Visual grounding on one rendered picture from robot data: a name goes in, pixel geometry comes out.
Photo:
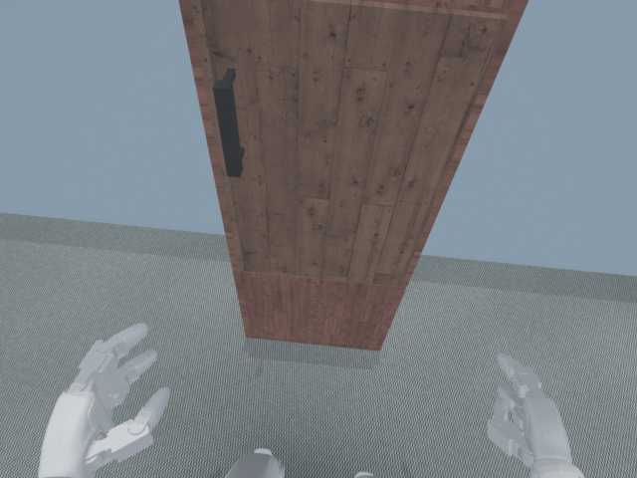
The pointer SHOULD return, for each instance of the handle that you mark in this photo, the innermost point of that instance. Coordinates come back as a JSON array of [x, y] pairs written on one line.
[[227, 119]]

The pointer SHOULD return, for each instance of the cupboard door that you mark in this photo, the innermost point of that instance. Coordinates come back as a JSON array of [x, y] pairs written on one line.
[[350, 113]]

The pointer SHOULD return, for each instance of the left robot hand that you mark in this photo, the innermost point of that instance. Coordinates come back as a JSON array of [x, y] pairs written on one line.
[[84, 410]]

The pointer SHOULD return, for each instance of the robot left thigh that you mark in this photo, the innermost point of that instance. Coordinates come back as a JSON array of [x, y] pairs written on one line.
[[257, 465]]

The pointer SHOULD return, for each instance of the robot right forearm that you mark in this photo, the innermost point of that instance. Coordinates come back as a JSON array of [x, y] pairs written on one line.
[[554, 468]]

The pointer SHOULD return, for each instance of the right robot hand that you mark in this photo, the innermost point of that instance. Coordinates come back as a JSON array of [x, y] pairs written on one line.
[[538, 431]]

